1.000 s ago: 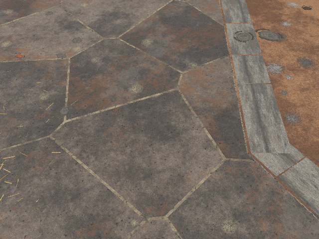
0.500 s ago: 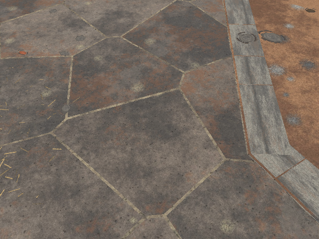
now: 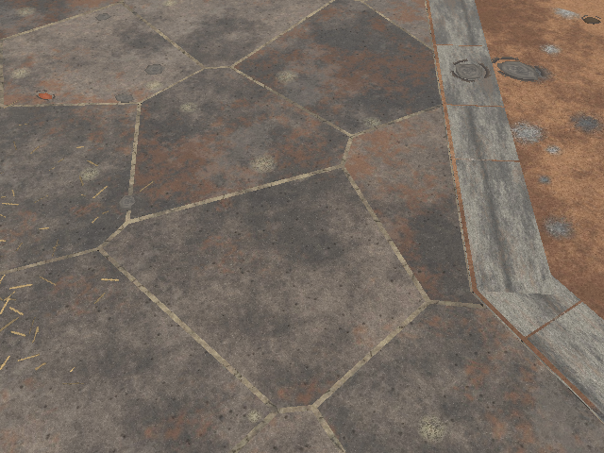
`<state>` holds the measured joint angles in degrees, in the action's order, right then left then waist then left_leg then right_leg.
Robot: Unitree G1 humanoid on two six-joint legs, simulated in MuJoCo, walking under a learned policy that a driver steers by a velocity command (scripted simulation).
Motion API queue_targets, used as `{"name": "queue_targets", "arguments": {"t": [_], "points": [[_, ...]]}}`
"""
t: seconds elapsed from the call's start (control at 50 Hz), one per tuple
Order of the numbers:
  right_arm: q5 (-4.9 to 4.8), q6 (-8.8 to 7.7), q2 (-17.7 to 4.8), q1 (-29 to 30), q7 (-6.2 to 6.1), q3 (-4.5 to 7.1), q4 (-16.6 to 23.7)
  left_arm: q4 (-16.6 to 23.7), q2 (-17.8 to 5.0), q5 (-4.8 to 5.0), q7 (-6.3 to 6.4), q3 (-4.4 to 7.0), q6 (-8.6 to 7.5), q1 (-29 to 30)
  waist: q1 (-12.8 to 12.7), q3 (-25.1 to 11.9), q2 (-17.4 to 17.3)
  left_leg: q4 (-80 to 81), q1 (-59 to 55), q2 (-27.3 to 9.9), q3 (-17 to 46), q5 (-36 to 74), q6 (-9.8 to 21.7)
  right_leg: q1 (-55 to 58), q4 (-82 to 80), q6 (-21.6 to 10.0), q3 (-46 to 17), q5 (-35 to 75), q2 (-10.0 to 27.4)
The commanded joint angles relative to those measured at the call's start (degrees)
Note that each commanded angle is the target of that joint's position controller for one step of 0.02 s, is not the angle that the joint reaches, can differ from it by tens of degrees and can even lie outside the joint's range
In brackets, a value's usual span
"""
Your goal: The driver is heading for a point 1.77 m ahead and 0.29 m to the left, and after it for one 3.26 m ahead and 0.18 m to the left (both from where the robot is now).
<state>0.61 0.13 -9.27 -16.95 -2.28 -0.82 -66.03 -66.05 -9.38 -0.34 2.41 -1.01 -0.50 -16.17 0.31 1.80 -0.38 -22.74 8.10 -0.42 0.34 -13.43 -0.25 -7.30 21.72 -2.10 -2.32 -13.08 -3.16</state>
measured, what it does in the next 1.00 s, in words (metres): walks ahead: right foot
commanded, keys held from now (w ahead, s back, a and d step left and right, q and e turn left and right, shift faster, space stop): w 1.00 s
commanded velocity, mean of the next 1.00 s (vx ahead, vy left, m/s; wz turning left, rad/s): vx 0.38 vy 0.00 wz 0.00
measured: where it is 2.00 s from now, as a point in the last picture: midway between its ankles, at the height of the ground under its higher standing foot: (291, 286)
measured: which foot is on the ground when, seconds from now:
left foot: down 0.00-0.72, up 0.74-1.00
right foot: down 0.00-0.28, up 0.30-0.68, down 0.70-1.00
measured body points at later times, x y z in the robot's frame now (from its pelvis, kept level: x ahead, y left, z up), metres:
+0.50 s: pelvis +0.13 +0.04 +0.00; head +0.15 +0.06 +0.45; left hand +0.21 +0.28 -0.16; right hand +0.02 -0.18 -0.14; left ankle +0.02 +0.11 -0.74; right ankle +0.16 -0.08 -0.68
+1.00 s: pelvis +0.41 +0.02 +0.00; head +0.43 +0.02 +0.45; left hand +0.35 +0.26 -0.15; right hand +0.52 -0.22 -0.14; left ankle +0.51 +0.17 -0.68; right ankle +0.37 -0.03 -0.74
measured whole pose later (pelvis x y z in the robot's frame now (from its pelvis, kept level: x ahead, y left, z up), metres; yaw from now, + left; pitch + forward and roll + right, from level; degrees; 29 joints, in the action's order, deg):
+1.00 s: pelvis +0.41 +0.02 +0.00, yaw +1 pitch +0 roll -1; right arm 2.0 -2.4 -11.4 -9.0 1.6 2.4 -54.0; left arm -62.3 -10.3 -0.7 0.0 1.9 -5.7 -24.7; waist -1.3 2.3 -1.6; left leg -54.8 36.3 -6.7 -0.5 -7.7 2.6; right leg -2.3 13.8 -6.5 5.8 -11.6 -6.2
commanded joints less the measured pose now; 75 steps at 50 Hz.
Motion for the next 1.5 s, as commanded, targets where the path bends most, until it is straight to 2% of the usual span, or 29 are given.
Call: {"name": "queue_targets", "arguments": {"t": [0.02,0.1,0.18,0.26,0.28,0.3,0.32,0.34,0.38,0.48,0.6,0.64,0.68,0.7,0.72,0.74,0.78,0.82,0.9,1.12,1.18,1.22,1.24,1.26,1.28,1.3,1.34,1.38,1.5], "points": [[0.1,-0.17,-4.21,-4.6,-0.13,0.57,0.13,0.28,-4.44,-0.07,0.15,0.62,-0.16,-4.31,-0.07,1.33,0.16,3.55,0.71,-4.12,3.71,2.98,1.95,-1.95,-4.22,-1.47,-5.29,4.27,6.23],[0.81,0.37,-5.13,-3.75,0.53,1.5,1.97,1.26,-6.99,-0.4,-0.26,2.22,0.8,-5.61,-0.75,6.92,2.2,-1.96,8.77,-0.26,2.54,-22.54,4.56,-8.1,-4.22,-5.44,-8.6,-27.8,5.43],[1.88,-1.6,-1.97,0.44,1.59,0.98,6.02,0.59,-9.1,-0.63,-0.51,3.84,0.15,-11.81,-3.25,8.96,8.91,-14.89,18.93,1.27,-3.07,-12.19,4.38,-2.56,-12.02,-12.07,-25.34,-33.75,16.59],[0.46,-3.97,-2.19,-8.04,2.47,1.72,5.11,3.7,-8.86,-0.06,-1.05,4.5,-0.9,-3.6,3.55,7.89,6.26,-3.73,-0.16,1.45,-3.29,-8.87,6.09,-15.3,-7.2,-9.68,-17.68,-24.79,12.92],[0.39,-4.36,-3.5,-14.8,2.05,2.34,2.87,5.53,-6.95,0.02,-1.19,4.12,-1.49,0.37,6.54,7.66,1.77,1.7,-11.29,-0.89,1.78,-8.54,6.55,-23.79,0.38,-7.1,-11.67,-20.03,8.56],[0.62,-4.64,-9.38,-22.38,1.54,4.04,1.18,8.17,-2.51,0.46,-1.67,2.92,-2.41,3.82,9.35,5.67,-12.32,12.25,-18.6,-12.46,21.84,-21.8,9.58,-32.71,18.71,-3.66,0.4,-14.72,0.02],[0.31,-4.1,-12.15,-26.12,1.63,5.06,-0.32,9.9,-5.05,-1.55,-2.1,3.37,-2.96,4.79,8.59,7.03,-13.88,15.44,-18.88,-21.04,34.12,-21.89,12.84,-38.88,30.6,-3.27,4.1,-17.19,0.23],[0.61,-4.01,-8.96,-21.39,1.69,4.35,1.13,9.26,-6.27,-2.56,-2.59,3.74,-3.25,4.52,5.43,9.19,-5.14,14.35,-15.1,-20.22,31.1,-18.72,12.93,-39.19,37.26,-3.65,1.96,-13.47,3.51],[0.79,-4.71,-6.99,-14.27,1.88,3.7,3.88,8.18,-3.94,-1.57,-3.59,3.41,-3.94,2.29,1.71,8.48,-2.06,15.52,-11.17,-16.0,21.86,-8.76,11.35,-36.41,39.62,-3.12,1.47,-5.46,6.13],[0.28,-6.01,-4.47,-17.21,1.59,2.23,2.35,10.59,-3.85,-1.6,-4.28,3.78,-2.67,6.83,0.72,5.35,-4.61,12.96,-12.52,-10.31,6.98,26.32,9.47,-35.89,37.11,-1.22,6.86,1.21,5.08],[0.5,-6.38,-6.3,-17.2,0.99,1.73,2.19,16.52,-2.83,-0.58,-4.09,2.43,-2.22,19.1,1.71,7.13,-7.13,12.84,-7.08,-9.26,2.01,41.06,8.93,-23.57,15.7,-2.75,12.05,6.2,1.23],[0.37,-6.75,-7.84,-15.79,0.81,2.04,2.28,15.66,-5.34,-0.47,-3.31,3.31,-2.39,14.06,-1.43,3.63,-7.38,5.94,-9.05,-10.41,0.91,56.18,8.17,-15.2,13.57,-5.04,12.06,5.75,-1.04],[0.03,-6.45,-9.32,-13.3,0.71,2.49,2.81,10.94,-8.0,-0.4,-2.51,4.92,-3.17,-0.95,-8.26,-4.18,-6.62,-11.27,-9.08,-9.98,-0.25,58.54,7.17,-0.04,8.25,-7.37,10.36,7.7,-2.06],[-0.15,-6.34,-8.82,-12.82,1.01,2.38,3.46,8.67,-10.5,-1.34,-1.97,6.0,-3.49,-8.71,-11.2,-8.17,-5.07,-23.91,-1.07,-8.12,-0.97,45.16,6.87,11.62,6.47,-8.86,4.97,4.15,3.14],[-0.72,-6.12,-3.0,-16.08,1.58,1.37,5.24,8.2,-16.02,-2.78,-1.82,7.3,-3.57,-14.33,-9.55,-15.12,5.77,-45.86,12.84,-1.24,-3.75,6.86,5.76,23.76,4.36,-13.81,-18.13,-4.46,20.39],[-1.21,-5.69,-4.52,-18.18,1.98,2.44,5.2,8.3,-15.61,-1.45,-2.66,7.4,-2.91,-11.57,-7.2,-17.65,8.26,-59.06,23.9,5.14,1.77,-14.95,5.82,24.87,-5.86,-19.83,-40.5,-9.44,26.72],[0.37,-5.62,-6.71,-7.56,2.24,3.19,8.49,10.28,-8.77,0.09,-3.11,5.68,-3.49,0.47,-3.35,-1.29,1.32,-55.32,28.08,-1.68,2.91,-4.79,6.78,7.41,-11.14,-15.82,-26.01,-13.51,22.13],[1.29,-4.82,-4.69,-7.16,2.62,3.33,8.41,9.16,-4.77,-0.48,-2.8,4.32,-4.71,1.26,0.6,2.39,-0.51,-49.26,22.08,-4.41,2.93,-2.6,6.02,-2.8,-13.08,-12.65,-15.7,-0.89,17.48],[1.69,-2.76,-3.27,-4.51,3.59,3.5,9.87,6.74,-6.07,-0.38,-2.25,3.98,-6.27,-4.28,2.45,3.19,1.89,-41.7,22.71,-5.63,0.42,-0.05,3.89,-4.79,-14.83,-11.4,-6.53,10.95,14.26],[0.51,-3.08,-3.82,20.15,4.12,2.85,18.71,4.61,-7.15,-0.68,-1.6,3.17,-5.88,-15.76,-3.82,4.76,4.15,-12.65,28.03,-2.3,-6.0,13.28,3.5,10.76,-12.59,-8.66,0.3,30.97,13.54],[0.61,-3.77,-5.23,17.85,3.67,3.48,18.83,4.58,-8.35,-1.15,-1.07,3.46,-5.74,-14.11,-1.31,3.24,4.79,-9.08,22.73,0.07,-6.45,7.03,6.17,15.13,-6.35,-8.27,1.3,45.26,15.21],[0.77,-4.45,-7.2,5.92,2.8,4.72,15.06,4.67,-9.46,-1.22,-1.0,3.79,-5.42,-12.51,3.8,-2.91,4.92,-5.27,9.32,3.45,-7.37,4.91,8.44,15.09,7.4,-6.93,2.62,55.04,14.24],[1.61,-4.99,-9.12,-3.65,2.24,5.67,12.05,5.23,-9.17,-0.73,-1.12,3.66,-5.33,-11.58,7.74,-7.81,3.75,-3.09,-4.25,0.71,-4.72,7.27,10.12,7.77,19.07,-6.0,3.97,46.57,12.4],[3.11,-5.17,-14.83,-12.36,1.65,7.18,10.79,7.41,-5.37,0.72,-1.59,2.66,-5.4,-13.2,9.01,-15.66,-4.07,-2.49,-20.72,-14.69,13.8,2.2,14.42,-7.95,38.59,-4.25,6.91,22.3,7.49],[1.89,-4.28,-16.13,-11.55,2.47,7.83,10.53,6.93,-4.52,1.77,-2.07,3.17,-5.29,-18.09,5.88,-20.83,-12.46,5.34,-28.02,-24.53,38.65,1.84,21.31,-22.79,55.52,-3.04,3.99,-15.93,-2.16],[0.4,-3.93,-13.51,-4.78,2.94,7.21,11.53,7.72,-8.01,0.29,-1.81,4.08,-4.9,-12.96,3.67,-12.56,-3.72,7.07,-20.72,-21.56,32.42,-2.61,19.2,-27.77,57.35,-3.91,-0.91,-11.56,2.43],[0.4,-4.67,-7.1,2.12,3.2,5.38,12.15,9.44,-5.97,-0.26,-2.25,4.01,-5.14,-6.37,0.82,-1.07,0.42,11.5,-5.45,-16.8,19.28,2.95,15.26,-26.51,50.86,-3.8,-0.54,-4.49,6.44],[0.35,-5.53,-4.42,0.93,2.66,4.37,10.32,9.18,-4.05,-1.74,-2.87,3.94,-3.64,-7.45,-1.87,0.5,-1.25,13.22,0.8,-12.79,11.86,9.05,12.35,-21.67,45.81,-2.81,-0.21,-2.74,8.09],[0.02,-6.53,-7.25,-6.65,2.43,4.43,7.83,13.14,-4.5,-1.8,-3.95,4.17,-1.81,2.93,-1.22,3.07,-2.52,16.07,-0.63,-10.07,5.11,18.36,11.78,-29.56,36.15,-0.03,3.39,5.72,9.66]]}}
Velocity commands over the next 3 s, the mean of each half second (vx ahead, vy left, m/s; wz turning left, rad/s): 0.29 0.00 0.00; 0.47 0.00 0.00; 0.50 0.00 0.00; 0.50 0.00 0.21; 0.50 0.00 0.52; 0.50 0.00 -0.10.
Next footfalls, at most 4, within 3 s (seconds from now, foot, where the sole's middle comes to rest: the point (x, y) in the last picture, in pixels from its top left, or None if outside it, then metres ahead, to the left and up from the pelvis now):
0.70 right None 0.41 -0.03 -0.78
1.24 left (261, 365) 0.73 0.13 -0.78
1.80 right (327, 264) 1.04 -0.04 -0.78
2.34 left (248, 207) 1.26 0.19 -0.78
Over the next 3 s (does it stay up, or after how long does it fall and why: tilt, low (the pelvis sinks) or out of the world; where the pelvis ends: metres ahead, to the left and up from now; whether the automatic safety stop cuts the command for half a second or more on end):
stays up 1.49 0.21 -0.02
